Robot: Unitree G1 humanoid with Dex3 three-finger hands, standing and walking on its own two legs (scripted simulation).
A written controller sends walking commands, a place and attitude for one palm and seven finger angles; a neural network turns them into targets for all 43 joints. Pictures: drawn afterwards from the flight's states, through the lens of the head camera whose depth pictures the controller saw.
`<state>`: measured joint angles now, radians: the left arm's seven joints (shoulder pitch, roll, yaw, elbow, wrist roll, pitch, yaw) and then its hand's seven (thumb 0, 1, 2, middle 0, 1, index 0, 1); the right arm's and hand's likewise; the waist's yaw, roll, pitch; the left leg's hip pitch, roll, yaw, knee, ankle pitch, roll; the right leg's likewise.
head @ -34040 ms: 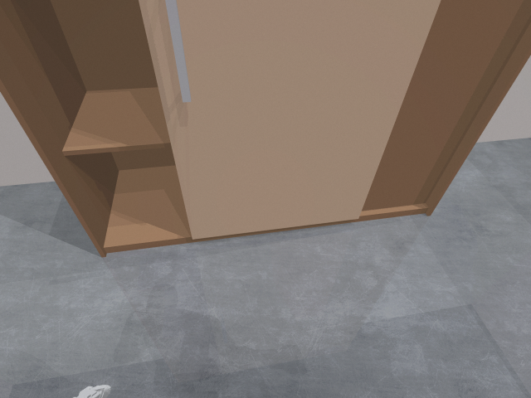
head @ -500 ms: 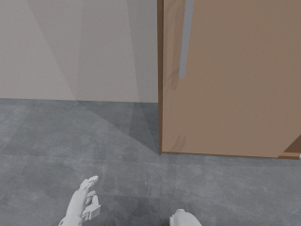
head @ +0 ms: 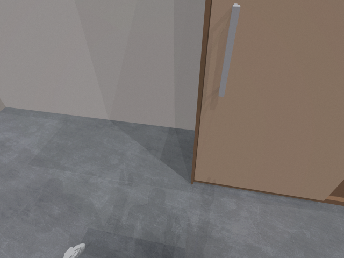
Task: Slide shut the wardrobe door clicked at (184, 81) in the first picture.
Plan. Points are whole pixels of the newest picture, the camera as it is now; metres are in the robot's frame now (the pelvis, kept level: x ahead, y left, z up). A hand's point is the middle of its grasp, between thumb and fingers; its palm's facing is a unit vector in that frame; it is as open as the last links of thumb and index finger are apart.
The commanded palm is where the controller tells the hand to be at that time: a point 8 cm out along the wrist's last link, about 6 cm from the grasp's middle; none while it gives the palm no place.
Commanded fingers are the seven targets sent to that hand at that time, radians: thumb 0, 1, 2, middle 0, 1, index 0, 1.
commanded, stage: stop stepping back and stand still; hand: right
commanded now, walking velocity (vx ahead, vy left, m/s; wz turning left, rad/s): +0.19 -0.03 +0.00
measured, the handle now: (227, 54) +0.77 -0.18 +0.16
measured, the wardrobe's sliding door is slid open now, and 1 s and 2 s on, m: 0.00 0.00 0.00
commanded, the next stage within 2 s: let the arm hang, fingers relaxed in 0.90 s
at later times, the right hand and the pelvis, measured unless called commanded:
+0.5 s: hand out of the picture +0.17 -0.31 +0.16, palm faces +0.54 +0.72 -0.43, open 7.5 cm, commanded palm +0.12 -0.34 +0.17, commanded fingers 0.00 -0.90 -0.90 0.20 0.30 0.20 0.30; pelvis +0.00 -0.03 -0.02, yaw -4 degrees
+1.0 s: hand out of the picture +0.20 -0.33 +0.15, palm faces +0.46 +0.74 -0.49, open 7.5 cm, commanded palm none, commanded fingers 0.00 -0.90 -0.90 0.20 0.30 0.20 0.30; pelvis +0.02 -0.05 -0.01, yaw -3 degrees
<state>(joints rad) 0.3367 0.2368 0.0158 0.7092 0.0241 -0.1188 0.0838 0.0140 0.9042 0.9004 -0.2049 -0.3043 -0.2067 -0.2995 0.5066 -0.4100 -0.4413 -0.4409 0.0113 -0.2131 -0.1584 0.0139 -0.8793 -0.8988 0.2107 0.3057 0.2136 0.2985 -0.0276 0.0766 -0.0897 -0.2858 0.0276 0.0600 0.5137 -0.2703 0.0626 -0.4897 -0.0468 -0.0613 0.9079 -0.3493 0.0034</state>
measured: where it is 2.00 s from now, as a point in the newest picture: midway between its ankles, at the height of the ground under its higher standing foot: outside the picture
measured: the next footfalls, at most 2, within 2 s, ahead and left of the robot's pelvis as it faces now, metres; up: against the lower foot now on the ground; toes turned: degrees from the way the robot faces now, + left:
right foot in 0.12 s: +0.06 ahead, -0.16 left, +0.00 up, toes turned -9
